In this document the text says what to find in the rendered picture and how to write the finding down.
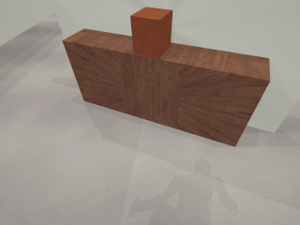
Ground carton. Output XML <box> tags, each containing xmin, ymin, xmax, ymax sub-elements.
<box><xmin>130</xmin><ymin>7</ymin><xmax>173</xmax><ymax>59</ymax></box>

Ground pedestal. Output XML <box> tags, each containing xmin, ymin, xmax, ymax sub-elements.
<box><xmin>62</xmin><ymin>28</ymin><xmax>271</xmax><ymax>147</ymax></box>

